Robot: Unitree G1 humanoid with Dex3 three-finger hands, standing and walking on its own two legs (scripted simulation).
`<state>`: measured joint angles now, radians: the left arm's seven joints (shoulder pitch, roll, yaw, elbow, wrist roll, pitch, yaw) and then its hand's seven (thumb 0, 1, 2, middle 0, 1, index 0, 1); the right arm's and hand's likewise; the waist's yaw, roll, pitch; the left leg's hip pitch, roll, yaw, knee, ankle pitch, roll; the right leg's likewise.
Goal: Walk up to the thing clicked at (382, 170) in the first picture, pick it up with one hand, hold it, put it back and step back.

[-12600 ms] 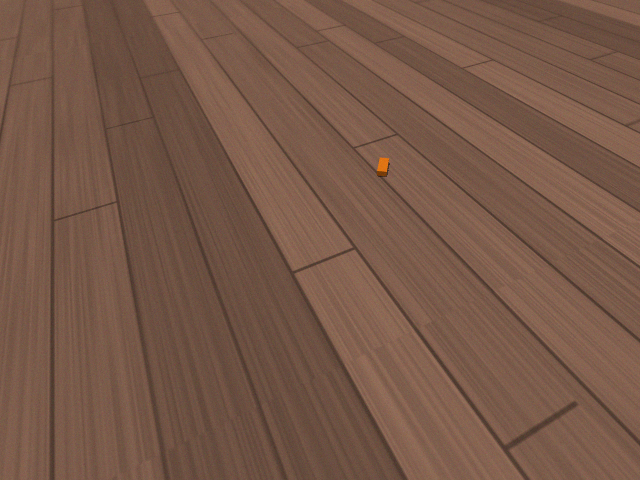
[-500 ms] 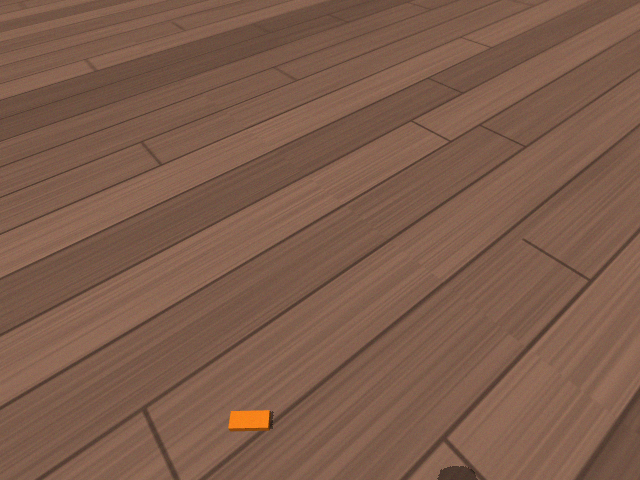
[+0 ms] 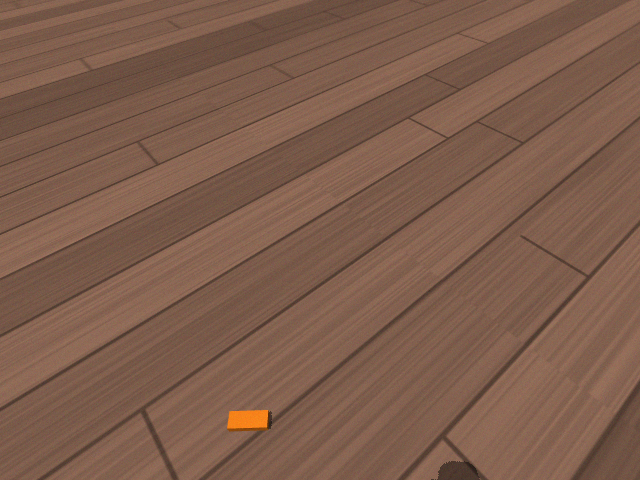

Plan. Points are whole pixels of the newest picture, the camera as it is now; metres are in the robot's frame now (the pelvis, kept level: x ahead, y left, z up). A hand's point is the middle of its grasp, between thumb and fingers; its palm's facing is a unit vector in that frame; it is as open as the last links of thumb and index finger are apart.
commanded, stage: stand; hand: left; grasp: from above
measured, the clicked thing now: (248, 420) +0.43 +0.29 -0.77
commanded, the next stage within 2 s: rise first in 0.64 s
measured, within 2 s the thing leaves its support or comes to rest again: neither
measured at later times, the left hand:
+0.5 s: hand out of the picture +0.07 +0.25 -0.16, palm faces -0.03 -0.94 -0.35, open 7.4 cm
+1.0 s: hand out of the picture +0.16 +0.25 -0.17, palm faces -0.04 -0.94 -0.35, open 9.2 cm
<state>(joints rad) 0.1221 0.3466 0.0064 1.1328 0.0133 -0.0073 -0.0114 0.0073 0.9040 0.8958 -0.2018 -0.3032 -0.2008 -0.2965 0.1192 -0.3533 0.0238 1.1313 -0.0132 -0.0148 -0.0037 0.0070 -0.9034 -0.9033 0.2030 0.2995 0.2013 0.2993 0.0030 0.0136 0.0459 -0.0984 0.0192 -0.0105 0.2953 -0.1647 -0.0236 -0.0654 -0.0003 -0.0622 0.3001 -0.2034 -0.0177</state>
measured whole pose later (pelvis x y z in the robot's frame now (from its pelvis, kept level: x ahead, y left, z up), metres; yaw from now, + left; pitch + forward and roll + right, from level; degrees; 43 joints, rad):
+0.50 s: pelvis +0.00 +0.00 +0.00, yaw -1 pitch -2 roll +0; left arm 0.12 0.35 0.00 1.13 0.01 -0.01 -0.01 0.01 0.90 0.90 -0.20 -0.30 -0.20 -0.30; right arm 0.12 -0.35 0.02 1.13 -0.01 -0.01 0.00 0.01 -0.90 -0.90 0.20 0.30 0.20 0.30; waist 0.00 0.01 0.04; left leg -0.10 0.02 0.00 0.30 -0.17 -0.02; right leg -0.06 0.00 -0.05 0.30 -0.20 -0.02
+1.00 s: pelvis -0.01 +0.00 -0.02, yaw -1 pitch +8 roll +0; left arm -0.07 0.35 0.15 1.04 0.10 0.00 -0.03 0.01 0.43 0.88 -0.21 -0.68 -0.21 -0.67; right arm 0.20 -0.25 -0.01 0.80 0.02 -0.04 -0.03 0.01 -0.91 -0.90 0.20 0.30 0.20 0.30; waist -0.03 -0.02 0.00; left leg -0.46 0.02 0.01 0.60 -0.28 -0.02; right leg -0.44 0.00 -0.04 0.62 -0.32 -0.02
